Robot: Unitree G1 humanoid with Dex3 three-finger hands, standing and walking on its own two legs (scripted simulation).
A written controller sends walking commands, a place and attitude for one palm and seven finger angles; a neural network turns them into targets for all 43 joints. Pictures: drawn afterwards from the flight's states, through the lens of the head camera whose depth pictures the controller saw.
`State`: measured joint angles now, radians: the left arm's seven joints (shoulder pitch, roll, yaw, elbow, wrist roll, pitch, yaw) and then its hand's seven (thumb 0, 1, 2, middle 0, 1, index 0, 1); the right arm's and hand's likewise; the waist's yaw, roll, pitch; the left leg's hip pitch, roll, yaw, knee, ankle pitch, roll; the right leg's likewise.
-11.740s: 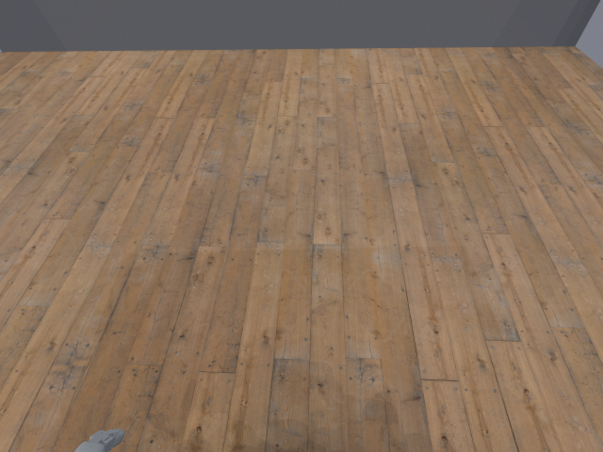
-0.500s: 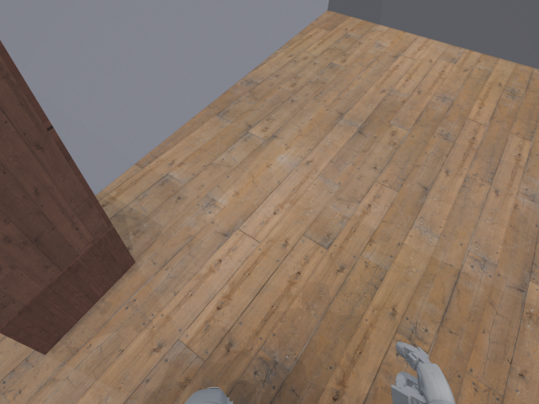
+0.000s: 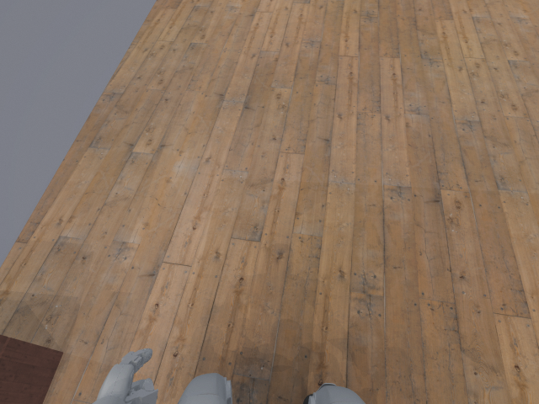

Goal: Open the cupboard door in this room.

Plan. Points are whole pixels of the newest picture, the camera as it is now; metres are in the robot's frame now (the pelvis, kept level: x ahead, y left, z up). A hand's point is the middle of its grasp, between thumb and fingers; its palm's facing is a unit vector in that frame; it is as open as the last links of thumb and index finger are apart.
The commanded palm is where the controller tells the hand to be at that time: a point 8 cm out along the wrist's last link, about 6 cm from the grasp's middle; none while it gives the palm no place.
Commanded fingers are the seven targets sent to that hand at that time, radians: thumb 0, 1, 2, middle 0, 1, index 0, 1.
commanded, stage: walk to a spot facing it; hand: left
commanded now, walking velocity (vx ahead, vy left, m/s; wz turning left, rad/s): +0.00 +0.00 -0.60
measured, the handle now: out of the picture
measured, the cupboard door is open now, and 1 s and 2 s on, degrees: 0 0 0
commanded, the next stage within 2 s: turn to face it in 1.62 s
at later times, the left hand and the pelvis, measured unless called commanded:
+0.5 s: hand (131, 378) +0.17 +0.26 -0.16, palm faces -0.24 -0.95 -0.20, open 7.4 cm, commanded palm none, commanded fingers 0.00 0.90 0.90 -0.20 -0.30 -0.20 -0.30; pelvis +0.03 +0.07 +0.02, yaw -18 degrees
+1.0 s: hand (216, 346) +0.22 +0.11 -0.13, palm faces -0.58 -0.77 -0.28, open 7.4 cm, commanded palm none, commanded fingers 0.00 0.90 0.90 -0.20 -0.30 -0.20 -0.30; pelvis +0.00 +0.02 +0.01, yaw -36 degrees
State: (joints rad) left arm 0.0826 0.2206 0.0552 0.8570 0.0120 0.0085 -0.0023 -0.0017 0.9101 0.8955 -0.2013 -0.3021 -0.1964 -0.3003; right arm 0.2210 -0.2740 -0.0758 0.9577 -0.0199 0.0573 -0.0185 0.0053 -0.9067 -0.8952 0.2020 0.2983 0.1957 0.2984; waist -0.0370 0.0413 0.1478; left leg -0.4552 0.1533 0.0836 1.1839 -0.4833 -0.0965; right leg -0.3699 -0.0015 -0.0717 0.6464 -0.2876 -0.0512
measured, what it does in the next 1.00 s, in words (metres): steps on the spot, turning right: left foot, then right foot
